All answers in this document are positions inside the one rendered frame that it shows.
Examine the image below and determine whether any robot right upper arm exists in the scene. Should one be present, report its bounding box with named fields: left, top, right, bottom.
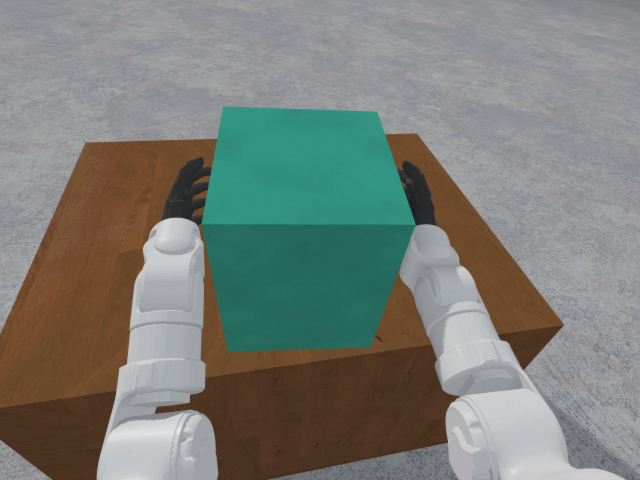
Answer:
left=446, top=388, right=625, bottom=480

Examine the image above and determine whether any left robot hand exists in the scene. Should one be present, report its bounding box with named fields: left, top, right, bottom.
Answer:
left=162, top=157, right=212, bottom=225

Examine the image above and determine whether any right robot forearm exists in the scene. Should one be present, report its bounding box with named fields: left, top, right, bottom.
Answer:
left=399, top=224, right=568, bottom=459

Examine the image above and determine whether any left robot forearm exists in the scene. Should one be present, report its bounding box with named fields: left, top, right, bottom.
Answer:
left=97, top=218, right=206, bottom=480

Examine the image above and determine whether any right robot hand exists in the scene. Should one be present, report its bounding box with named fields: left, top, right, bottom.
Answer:
left=397, top=161, right=436, bottom=226

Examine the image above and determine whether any carton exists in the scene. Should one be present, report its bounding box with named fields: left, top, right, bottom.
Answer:
left=201, top=107, right=416, bottom=352

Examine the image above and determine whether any pedestal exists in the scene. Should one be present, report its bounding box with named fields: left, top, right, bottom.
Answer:
left=0, top=133, right=564, bottom=480

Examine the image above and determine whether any robot left upper arm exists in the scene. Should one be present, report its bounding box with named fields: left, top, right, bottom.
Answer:
left=98, top=410, right=218, bottom=480

